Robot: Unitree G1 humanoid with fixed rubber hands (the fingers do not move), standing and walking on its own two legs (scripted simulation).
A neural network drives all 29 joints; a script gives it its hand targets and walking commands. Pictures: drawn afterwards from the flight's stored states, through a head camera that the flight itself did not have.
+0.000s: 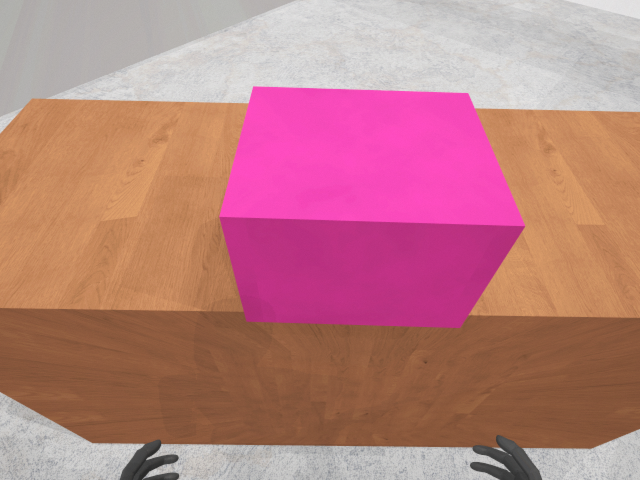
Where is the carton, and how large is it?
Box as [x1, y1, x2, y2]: [219, 86, 524, 327]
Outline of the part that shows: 253,86 219,216 246,321 459,327 524,227 522,219 468,94 450,92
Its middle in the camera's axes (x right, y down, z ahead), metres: +0.05 -0.04 +0.52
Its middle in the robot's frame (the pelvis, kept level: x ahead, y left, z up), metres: +0.44 -0.01 +0.10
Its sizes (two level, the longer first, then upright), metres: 0.288 0.240 0.205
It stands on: a pedestal, 0.78 m high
